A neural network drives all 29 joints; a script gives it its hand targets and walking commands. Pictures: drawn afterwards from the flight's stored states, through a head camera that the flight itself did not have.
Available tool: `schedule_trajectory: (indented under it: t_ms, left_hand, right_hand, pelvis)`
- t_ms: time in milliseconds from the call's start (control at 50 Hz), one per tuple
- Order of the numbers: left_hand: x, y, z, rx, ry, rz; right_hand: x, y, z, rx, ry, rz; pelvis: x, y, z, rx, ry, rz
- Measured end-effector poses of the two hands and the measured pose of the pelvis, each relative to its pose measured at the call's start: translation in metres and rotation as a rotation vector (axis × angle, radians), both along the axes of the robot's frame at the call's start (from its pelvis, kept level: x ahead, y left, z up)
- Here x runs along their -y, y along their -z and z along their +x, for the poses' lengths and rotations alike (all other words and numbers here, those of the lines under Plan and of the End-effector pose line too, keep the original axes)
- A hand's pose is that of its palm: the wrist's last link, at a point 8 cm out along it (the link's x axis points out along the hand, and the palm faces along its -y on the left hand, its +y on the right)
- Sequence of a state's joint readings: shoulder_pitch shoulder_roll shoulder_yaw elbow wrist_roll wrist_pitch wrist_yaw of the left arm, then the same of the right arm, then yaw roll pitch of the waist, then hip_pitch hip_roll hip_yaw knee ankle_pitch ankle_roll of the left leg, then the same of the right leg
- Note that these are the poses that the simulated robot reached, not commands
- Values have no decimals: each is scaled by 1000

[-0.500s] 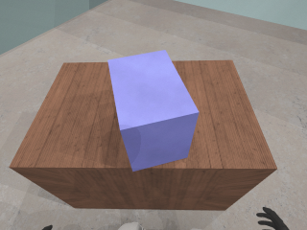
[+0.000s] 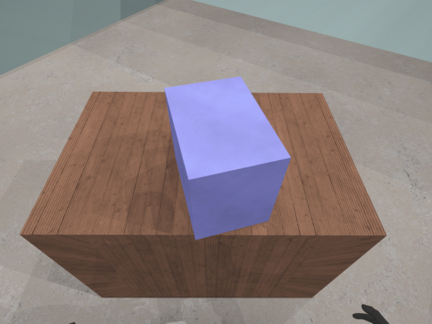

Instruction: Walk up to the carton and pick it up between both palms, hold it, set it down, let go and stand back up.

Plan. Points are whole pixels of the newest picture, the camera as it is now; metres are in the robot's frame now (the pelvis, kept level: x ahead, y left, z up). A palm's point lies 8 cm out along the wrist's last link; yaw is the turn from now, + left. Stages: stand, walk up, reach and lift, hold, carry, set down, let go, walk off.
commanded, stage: walk up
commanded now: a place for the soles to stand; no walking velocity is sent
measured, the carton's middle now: (218, 157) +0.49 +0.01 +0.00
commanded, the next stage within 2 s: none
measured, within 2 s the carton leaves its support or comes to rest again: neither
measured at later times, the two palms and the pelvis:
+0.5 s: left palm out of the picture +0.06 +0.28 -0.08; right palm out of the picture +0.09 -0.31 -0.09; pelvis -0.01 -0.02 +0.03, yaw +0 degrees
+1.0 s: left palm out of the picture +0.04 +0.40 -0.08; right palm out of the picture +0.12 -0.29 -0.10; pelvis +0.01 +0.05 +0.00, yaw +4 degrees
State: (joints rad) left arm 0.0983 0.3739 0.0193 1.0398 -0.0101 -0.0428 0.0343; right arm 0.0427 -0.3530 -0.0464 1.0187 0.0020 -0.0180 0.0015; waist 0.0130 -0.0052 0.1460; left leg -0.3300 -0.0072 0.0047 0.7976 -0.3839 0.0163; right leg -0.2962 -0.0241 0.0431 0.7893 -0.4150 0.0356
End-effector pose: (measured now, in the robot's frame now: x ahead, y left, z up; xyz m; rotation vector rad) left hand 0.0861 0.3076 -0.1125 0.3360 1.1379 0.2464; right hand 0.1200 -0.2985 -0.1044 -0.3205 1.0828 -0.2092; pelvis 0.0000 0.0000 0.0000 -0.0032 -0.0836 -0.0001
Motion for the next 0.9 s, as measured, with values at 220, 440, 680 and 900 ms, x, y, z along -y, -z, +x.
schedule_trajectory:
  t_ms: [220, 440, 680, 900]
  left_hand:
    - [16, -15, -13, -23, 25, -26]
    - [23, -27, -26, -70, -5, -28]
    - [34, -30, -4, -36, 11, -39]
    - [-21, -35, -27, -16, -20, 95]
  right_hand:
    - [4, -10, -34, -64, 26, 30]
    - [10, -11, -37, -106, 21, 49]
    - [12, -18, -22, -87, 19, 50]
    - [15, -19, -8, -65, -24, -7]
  pelvis:
    - [9, -18, -14, -8, 5, -6]
    - [15, -29, -12, -33, 2, 8]
    - [20, -33, -3, -32, 3, 6]
    - [-13, -19, 4, -34, -20, -29]
